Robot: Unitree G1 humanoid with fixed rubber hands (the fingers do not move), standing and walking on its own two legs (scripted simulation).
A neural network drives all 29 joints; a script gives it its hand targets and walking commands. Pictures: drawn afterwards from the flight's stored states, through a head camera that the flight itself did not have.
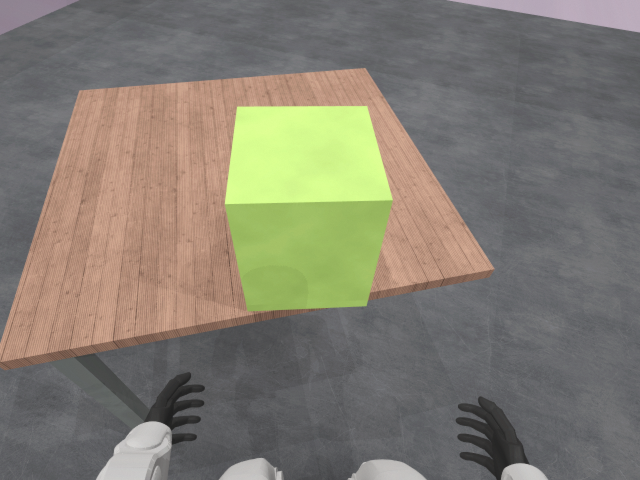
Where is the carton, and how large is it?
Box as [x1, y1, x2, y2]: [225, 106, 392, 310]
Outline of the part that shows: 237,107 225,198 225,207 247,310 366,305 392,201 367,107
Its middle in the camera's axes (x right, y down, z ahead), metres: -0.02 -0.04 +0.62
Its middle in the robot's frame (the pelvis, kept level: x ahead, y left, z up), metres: +0.49 +0.02 +0.02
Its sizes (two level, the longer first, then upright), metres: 0.210 0.200 0.250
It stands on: a table, 0.65 m high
